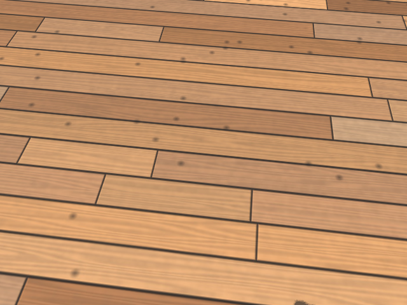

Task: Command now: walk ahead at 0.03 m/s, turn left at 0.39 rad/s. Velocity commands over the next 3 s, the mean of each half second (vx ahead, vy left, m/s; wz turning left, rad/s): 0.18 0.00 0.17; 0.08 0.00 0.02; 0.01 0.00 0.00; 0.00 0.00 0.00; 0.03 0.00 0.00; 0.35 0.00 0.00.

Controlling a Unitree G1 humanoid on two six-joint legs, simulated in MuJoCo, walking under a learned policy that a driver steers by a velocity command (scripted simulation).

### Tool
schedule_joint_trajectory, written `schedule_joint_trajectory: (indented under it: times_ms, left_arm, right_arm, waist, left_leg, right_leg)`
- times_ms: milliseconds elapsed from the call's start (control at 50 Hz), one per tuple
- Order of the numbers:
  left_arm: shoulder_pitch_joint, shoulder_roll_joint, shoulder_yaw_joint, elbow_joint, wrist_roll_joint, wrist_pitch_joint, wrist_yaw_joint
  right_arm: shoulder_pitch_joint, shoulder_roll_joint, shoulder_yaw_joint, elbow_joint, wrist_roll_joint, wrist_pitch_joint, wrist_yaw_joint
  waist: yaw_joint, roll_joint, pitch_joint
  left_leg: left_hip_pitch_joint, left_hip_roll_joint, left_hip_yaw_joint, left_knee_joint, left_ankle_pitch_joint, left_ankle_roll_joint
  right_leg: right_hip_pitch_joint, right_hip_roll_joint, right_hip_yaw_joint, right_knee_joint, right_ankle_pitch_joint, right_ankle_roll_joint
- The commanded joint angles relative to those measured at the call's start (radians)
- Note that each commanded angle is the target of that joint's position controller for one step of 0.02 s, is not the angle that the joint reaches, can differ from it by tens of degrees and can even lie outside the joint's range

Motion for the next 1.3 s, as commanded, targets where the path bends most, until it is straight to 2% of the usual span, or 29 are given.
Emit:
schedule_joint_trajectory:
  times_ms: [20,40,60,80,100,120,160,200,300,380,400,420,440,460,480,520,600,660,720,740,760,780,800,840,900,940,980,1060,1300]
  left_arm:
    - [0.057,0.086,0.028,-0.051,0.0,-0.029,-0.015]
    - [0.064,0.121,0.036,-0.056,0.016,-0.031,-0.016]
    - [0.018,0.213,0.052,-0.074,0.038,-0.024,-0.011]
    - [0.029,0.183,0.049,-0.069,0.059,-0.022,-0.012]
    - [0.014,0.158,0.042,-0.081,0.047,-0.025,-0.01]
    - [-0.008,0.145,0.04,-0.081,0.029,-0.025,-0.007]
    - [0.003,0.099,0.023,-0.066,-0.001,-0.024,-0.004]
    - [0.047,0.108,0.024,-0.042,-0.008,-0.013,-0.003]
    - [0.13,0.174,0.044,-0.02,-0.013,-0.009,0.002]
    - [0.117,0.141,0.03,-0.012,-0.028,-0.013,-0.01]
    - [0.084,0.072,0.008,-0.023,-0.012,-0.024,-0.018]
    - [0.062,-0.011,-0.016,-0.062,0.013,-0.046,-0.026]
    - [0.006,0.065,0.0,-0.093,0.003,-0.061,-0.021]
    - [0.001,0.134,0.024,-0.087,-0.008,-0.063,-0.02]
    - [0.023,0.138,0.03,-0.071,-0.012,-0.058,-0.024]
    - [0.041,0.116,0.028,-0.051,-0.004,-0.044,-0.028]
    - [0.017,0.024,-0.003,-0.042,0.001,-0.043,-0.045]
    - [-0.01,0.058,0.004,-0.052,-0.004,-0.038,-0.048]
    - [0.043,0.091,0.02,-0.032,0.011,-0.04,-0.042]
    - [0.067,0.146,0.032,-0.036,0.018,-0.042,-0.03]
    - [0.083,0.184,0.036,-0.039,0.027,-0.037,-0.022]
    - [0.102,0.108,0.019,-0.023,0.019,-0.023,-0.022]
    - [0.065,0.068,0.0,-0.019,0.013,-0.018,-0.026]
    - [-0.008,0.071,-0.003,-0.021,0.012,-0.018,-0.033]
    - [-0.126,0.078,-0.004,-0.036,0.008,-0.014,-0.031]
    - [-0.098,0.074,-0.002,-0.022,0.008,-0.011,-0.026]
    - [-0.098,0.063,-0.008,-0.012,0.014,-0.018,-0.025]
    - [-0.061,0.059,-0.004,0.031,-0.001,-0.027,-0.021]
    - [-0.076,0.058,0.005,0.149,-0.003,0.004,-0.011]
  right_arm:
    - [-0.014,-0.118,-0.025,-0.065,0.008,-0.002,-0.002]
    - [0.029,-0.091,-0.016,-0.055,0.007,-0.002,-0.003]
    - [0.086,-0.054,-0.006,-0.061,-0.002,-0.008,0.0]
    - [0.026,-0.112,-0.023,-0.078,-0.005,-0.021,-0.001]
    - [0.02,-0.169,-0.043,-0.066,-0.007,-0.025,-0.002]
    - [0.036,-0.166,-0.049,-0.042,0.001,-0.02,-0.002]
    - [0.06,-0.094,-0.028,-0.014,-0.004,-0.004,-0.004]
    - [0.022,-0.049,-0.007,-0.022,0.001,-0.011,0.009]
    - [-0.065,-0.035,0.007,-0.035,0.015,-0.064,0.024]
    - [0.081,-0.05,-0.003,0.039,0.018,-0.089,0.027]
    - [0.156,-0.066,-0.006,0.051,0.014,-0.09,0.018]
    - [0.206,-0.163,-0.025,0.055,-0.002,-0.083,0.008]
    - [0.223,-0.198,-0.04,0.065,-0.01,-0.081,0.016]
    - [0.208,-0.149,-0.026,0.065,-0.011,-0.087,0.016]
    - [0.178,-0.115,-0.013,0.066,-0.008,-0.091,0.015]
    - [0.115,-0.095,-0.004,0.06,0.009,-0.087,0.012]
    - [0.078,-0.09,0.0,0.074,-0.007,-0.066,-0.002]
    - [0.109,-0.113,-0.006,0.101,0.001,-0.06,0.0]
    - [0.099,-0.094,0.003,0.122,0.014,-0.067,0.004]
    - [0.133,-0.07,0.011,0.131,-0.007,-0.077,0.006]
    - [0.232,-0.024,0.026,0.14,-0.03,-0.084,0.005]
    - [0.207,-0.032,0.027,0.15,-0.03,-0.071,-0.004]
    - [0.167,-0.041,0.024,0.138,-0.016,-0.055,-0.008]
    - [0.163,-0.042,0.02,0.153,-0.006,-0.027,-0.02]
    - [0.209,-0.024,0.022,0.2,-0.017,-0.012,-0.019]
    - [0.176,-0.072,0.016,0.205,-0.018,-0.015,-0.014]
    - [0.13,-0.047,0.021,0.206,-0.012,-0.03,-0.014]
    - [0.137,-0.051,0.017,0.237,-0.012,-0.056,-0.013]
    - [0.137,-0.035,0.024,0.319,-0.008,-0.046,-0.018]
  waist:
    - [0.036,0.16,-0.155]
    - [0.028,0.102,-0.147]
    - [-0.042,-0.149,-0.124]
    - [0.004,-0.278,-0.09]
    - [0.018,-0.205,-0.085]
    - [0.007,-0.15,-0.079]
    - [0.013,-0.127,-0.083]
    - [0.042,-0.191,-0.042]
    - [0.097,-0.207,-0.017]
    - [0.009,-0.142,-0.032]
    - [-0.03,-0.091,-0.078]
    - [-0.021,0.147,-0.131]
    - [-0.057,0.226,-0.071]
    - [-0.051,0.163,-0.012]
    - [-0.027,0.153,-0.002]
    - [-0.002,0.14,0.017]
    - [0.011,0.136,-0.028]
    - [0.003,0.14,-0.047]
    - [0.054,0.08,-0.061]
    - [0.051,0.012,-0.104]
    - [0.006,-0.12,-0.205]
    - [0.043,-0.179,-0.24]
    - [0.03,-0.189,-0.186]
    - [0.008,-0.165,-0.125]
    - [-0.047,-0.126,-0.091]
    - [0.006,-0.042,-0.021]
    - [0.016,0.004,0.006]
    - [0.021,0.027,-0.082]
    - [0.018,-0.003,-0.034]
  left_leg:
    - [0.132,0.237,-0.272,-0.085,0.027,0.124]
    - [0.08,0.192,-0.232,-0.025,-0.059,0.074]
    - [-0.037,0.055,-0.063,0.136,-0.287,0.008]
    - [-0.095,0.009,0.026,0.315,-0.465,-0.044]
    - [-0.106,0.031,0.002,0.482,-0.463,-0.072]
    - [-0.12,0.031,-0.001,0.56,-0.42,-0.089]
    - [-0.157,0.066,0.012,0.571,-0.305,-0.113]
    - [-0.17,0.088,0.117,0.462,-0.261,-0.123]
    - [0.011,0.107,0.203,0.117,-0.302,-0.08]
    - [0.358,0.113,0.206,-0.172,-0.072,0.0]
    - [0.507,0.202,0.1,-0.184,-0.075,0.022]
    - [0.626,0.38,-0.138,-0.175,0.034,0.092]
    - [0.542,0.508,-0.295,-0.246,0.056,0.217]
    - [0.516,0.505,-0.288,-0.255,0.115,0.25]
    - [0.504,0.468,-0.219,-0.249,0.188,0.229]
    - [0.474,0.411,-0.101,-0.256,0.348,0.186]
    - [0.314,0.299,0.097,-0.228,0.541,0.135]
    - [0.291,0.328,0.072,-0.197,0.538,0.136]
    - [0.26,0.294,0.059,-0.109,0.383,0.08]
    - [0.221,0.241,0.093,-0.035,0.274,0.026]
    - [0.131,0.169,0.133,0.068,-0.018,-0.041]
    - [0.164,0.148,0.134,0.133,-0.283,-0.085]
    - [0.122,0.154,0.114,0.164,-0.416,-0.096]
    - [0.073,0.166,0.109,0.157,-0.407,-0.101]
    - [0.266,0.177,0.127,-0.071,-0.113,-0.083]
    - [0.194,0.183,0.121,-0.083,-0.157,-0.049]
    - [0.153,0.184,0.122,-0.094,-0.155,-0.034]
    - [0.213,0.189,0.12,-0.087,0.055,-0.055]
    - [0.207,0.176,0.141,-0.106,0.01,-0.049]
  right_leg:
    - [0.165,0.001,-0.048,-0.233,0.109,-0.041]
    - [0.245,-0.086,0.019,-0.315,0.178,-0.078]
    - [0.288,-0.277,0.231,-0.362,0.328,-0.183]
    - [0.21,-0.387,0.383,-0.41,0.399,-0.326]
    - [0.207,-0.38,0.365,-0.4,0.402,-0.351]
    - [0.219,-0.328,0.287,-0.377,0.401,-0.315]
    - [0.276,-0.251,0.212,-0.398,0.114,-0.254]
    - [0.297,-0.201,0.185,-0.465,-0.123,-0.238]
    - [0.28,-0.218,0.172,-0.478,-0.109,-0.261]
    - [0.106,-0.187,0.136,-0.402,-0.091,-0.23]
    - [0.012,-0.138,0.076,-0.276,-0.044,-0.175]
    - [-0.149,-0.012,-0.086,-0.028,-0.094,-0.096]
    - [-0.257,-0.008,-0.118,0.112,-0.26,-0.062]
    - [-0.306,-0.047,-0.085,0.254,-0.286,-0.048]
    - [-0.318,-0.063,-0.077,0.31,-0.252,-0.044]
    - [-0.308,-0.087,-0.081,0.287,-0.137,-0.031]
    - [-0.038,-0.049,-0.139,0.041,0.087,-0.02]
    - [0.07,-0.019,-0.141,-0.063,0.171,-0.042]
    - [0.245,-0.008,-0.126,-0.267,0.367,-0.097]
    - [0.368,-0.096,-0.038,-0.263,0.673,-0.126]
    - [0.525,-0.228,0.092,-0.199,0.857,-0.233]
    - [0.463,-0.287,0.191,-0.246,0.788,-0.319]
    - [0.422,-0.288,0.23,-0.286,0.658,-0.332]
    - [0.356,-0.268,0.237,-0.333,0.399,-0.301]
    - [0.159,-0.173,0.109,-0.349,0.136,-0.198]
    - [0.147,-0.082,0.005,-0.338,-0.067,-0.127]
    - [0.193,-0.067,-0.002,-0.298,0.029,-0.12]
    - [0.294,-0.06,-0.034,-0.198,0.421,-0.15]
    - [0.298,-0.045,-0.043,-0.207,0.372,-0.136]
